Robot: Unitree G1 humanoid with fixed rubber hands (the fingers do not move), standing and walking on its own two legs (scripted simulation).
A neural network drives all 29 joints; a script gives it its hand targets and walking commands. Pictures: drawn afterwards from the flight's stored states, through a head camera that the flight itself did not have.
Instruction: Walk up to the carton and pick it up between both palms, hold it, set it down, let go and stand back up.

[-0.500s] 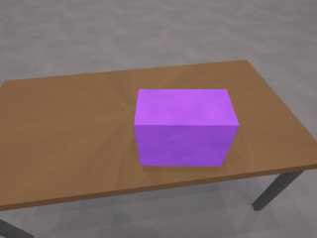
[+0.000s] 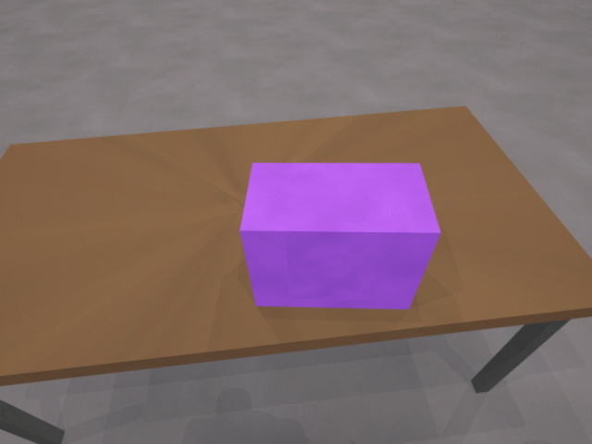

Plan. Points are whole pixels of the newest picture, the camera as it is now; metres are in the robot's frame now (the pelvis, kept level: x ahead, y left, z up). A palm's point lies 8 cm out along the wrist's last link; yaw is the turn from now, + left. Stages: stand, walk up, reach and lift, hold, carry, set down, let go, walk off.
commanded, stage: walk up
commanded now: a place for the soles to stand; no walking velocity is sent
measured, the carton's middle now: (333, 238) +0.49 -0.04 -0.05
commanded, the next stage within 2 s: reach and lift in 0.46 s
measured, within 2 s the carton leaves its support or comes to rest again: neither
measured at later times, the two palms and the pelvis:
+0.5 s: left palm out of the picture +0.03 +0.26 -0.14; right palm out of the picture +0.06 -0.26 -0.13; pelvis +0.00 +0.00 -0.01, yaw +1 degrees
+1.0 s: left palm out of the picture +0.16 +0.24 -0.11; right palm out of the picture +0.16 -0.26 -0.09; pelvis +0.00 +0.00 +0.00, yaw -1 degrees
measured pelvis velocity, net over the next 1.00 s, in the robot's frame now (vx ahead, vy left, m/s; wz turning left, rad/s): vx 0.00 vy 0.00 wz -0.02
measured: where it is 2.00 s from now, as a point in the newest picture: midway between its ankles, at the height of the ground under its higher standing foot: outside the picture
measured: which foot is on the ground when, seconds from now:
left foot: down 0.00-1.00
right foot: down 0.00-1.00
